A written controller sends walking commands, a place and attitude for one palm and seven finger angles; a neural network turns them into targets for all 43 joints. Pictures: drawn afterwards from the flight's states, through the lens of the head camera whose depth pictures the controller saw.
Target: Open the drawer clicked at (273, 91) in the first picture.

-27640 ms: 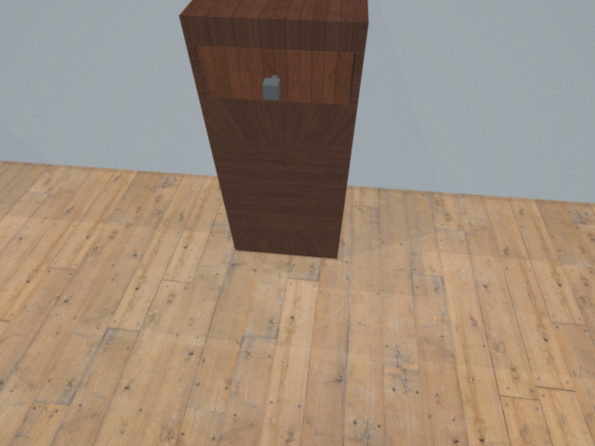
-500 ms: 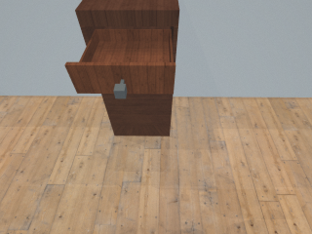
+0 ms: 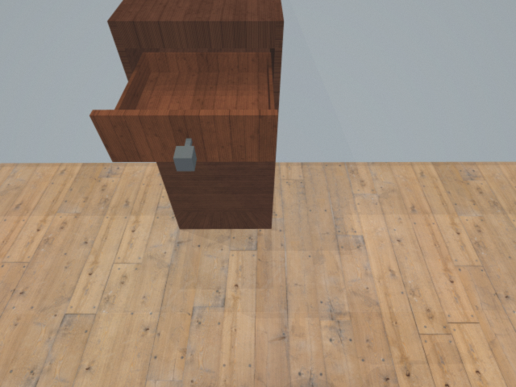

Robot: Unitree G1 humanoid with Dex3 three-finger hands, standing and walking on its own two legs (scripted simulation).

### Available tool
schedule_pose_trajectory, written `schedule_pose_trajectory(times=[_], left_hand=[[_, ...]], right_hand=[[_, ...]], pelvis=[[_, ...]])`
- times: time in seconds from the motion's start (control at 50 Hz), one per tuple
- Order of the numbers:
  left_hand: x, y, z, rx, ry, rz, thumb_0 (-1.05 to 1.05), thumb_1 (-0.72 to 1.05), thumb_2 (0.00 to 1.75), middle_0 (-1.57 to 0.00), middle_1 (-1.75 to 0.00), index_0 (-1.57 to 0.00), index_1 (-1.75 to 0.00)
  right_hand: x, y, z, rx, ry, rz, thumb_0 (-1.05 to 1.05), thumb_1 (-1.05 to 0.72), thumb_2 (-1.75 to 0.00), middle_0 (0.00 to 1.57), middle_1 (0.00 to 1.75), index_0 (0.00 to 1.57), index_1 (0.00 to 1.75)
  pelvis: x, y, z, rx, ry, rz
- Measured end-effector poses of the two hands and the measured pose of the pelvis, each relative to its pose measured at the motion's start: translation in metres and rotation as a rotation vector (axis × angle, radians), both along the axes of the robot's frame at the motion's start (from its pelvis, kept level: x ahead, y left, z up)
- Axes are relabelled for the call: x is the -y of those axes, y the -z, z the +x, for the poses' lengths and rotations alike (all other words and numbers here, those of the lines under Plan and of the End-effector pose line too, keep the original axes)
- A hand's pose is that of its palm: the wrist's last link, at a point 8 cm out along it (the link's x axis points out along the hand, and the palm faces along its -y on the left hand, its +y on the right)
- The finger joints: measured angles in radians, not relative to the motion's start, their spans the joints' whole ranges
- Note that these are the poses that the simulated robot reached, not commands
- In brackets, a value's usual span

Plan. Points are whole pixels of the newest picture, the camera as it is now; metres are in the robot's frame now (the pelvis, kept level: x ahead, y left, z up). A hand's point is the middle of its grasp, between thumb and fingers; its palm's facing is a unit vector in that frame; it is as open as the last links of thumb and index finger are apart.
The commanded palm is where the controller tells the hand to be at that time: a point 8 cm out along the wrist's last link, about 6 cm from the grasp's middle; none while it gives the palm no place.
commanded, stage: look to check the result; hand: left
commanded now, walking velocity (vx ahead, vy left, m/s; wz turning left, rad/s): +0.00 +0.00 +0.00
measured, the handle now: (186, 152) +0.56 +0.18 +0.02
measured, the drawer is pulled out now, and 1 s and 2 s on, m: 0.29 0.29 0.29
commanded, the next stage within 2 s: stand and wait in 0.48 s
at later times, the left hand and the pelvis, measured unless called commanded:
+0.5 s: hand out of the picture +0.02 +0.16 -0.18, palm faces +0.01 -0.98 -0.19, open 7.4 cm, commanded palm none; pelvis +0.02 +0.00 +0.00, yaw +0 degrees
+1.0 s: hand out of the picture +0.04 +0.17 -0.17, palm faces +0.01 -0.98 -0.21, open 7.4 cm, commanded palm none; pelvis +0.03 +0.00 +0.00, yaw +0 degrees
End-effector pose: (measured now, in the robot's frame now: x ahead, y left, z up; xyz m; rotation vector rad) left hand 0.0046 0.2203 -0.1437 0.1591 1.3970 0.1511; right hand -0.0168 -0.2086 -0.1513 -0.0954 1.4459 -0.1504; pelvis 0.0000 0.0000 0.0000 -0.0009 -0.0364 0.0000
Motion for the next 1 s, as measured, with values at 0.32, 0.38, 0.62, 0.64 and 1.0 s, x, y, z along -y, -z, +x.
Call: schedule_pose_trajectory(times=[0.32, 0.38, 0.62, 0.64, 1.0], left_hand=[[0.007, 0.000, -0.001, -0.042, -0.015, -0.007, 0.01, 0.91, 0.89, -0.20, -0.30, -0.20, -0.30], [0.008, 0.000, 0.002, -0.038, -0.013, -0.009, 0.01, 0.91, 0.89, -0.20, -0.30, -0.20, -0.30], [0.007, 0.000, 0.019, -0.015, -0.004, -0.007, 0.01, 0.91, 0.89, -0.20, -0.30, -0.20, -0.30], [0.006, 0.000, 0.020, -0.012, -0.003, -0.006, 0.01, 0.91, 0.89, -0.20, -0.30, -0.20, -0.30], [0.001, -0.002, 0.029, -0.002, 0.004, 0.006, 0.01, 0.91, 0.89, -0.20, -0.30, -0.20, -0.30]], right_hand=[[0.007, -0.001, 0.021, 0.003, -0.011, -0.013, 0.01, -0.92, -0.90, 0.20, 0.30, 0.20, 0.30], [0.009, -0.002, 0.026, 0.010, -0.012, -0.019, 0.01, -0.92, -0.90, 0.20, 0.30, 0.20, 0.30], [0.014, -0.004, 0.039, 0.028, -0.014, -0.032, 0.01, -0.92, -0.90, 0.20, 0.30, 0.20, 0.30], [0.015, -0.004, 0.039, 0.028, -0.015, -0.032, 0.01, -0.92, -0.90, 0.20, 0.30, 0.20, 0.30], [0.014, -0.005, 0.042, 0.027, -0.012, -0.028, 0.00, -0.91, -0.90, 0.20, 0.30, 0.20, 0.30]], pelvis=[[0.003, -0.001, 0.013, -0.002, 0.002, 0.001], [0.004, -0.001, 0.015, -0.003, 0.003, 0.002], [0.005, -0.002, 0.023, -0.005, 0.005, 0.003], [0.005, -0.002, 0.024, -0.005, 0.005, 0.003], [0.004, -0.003, 0.029, -0.004, 0.007, 0.004]])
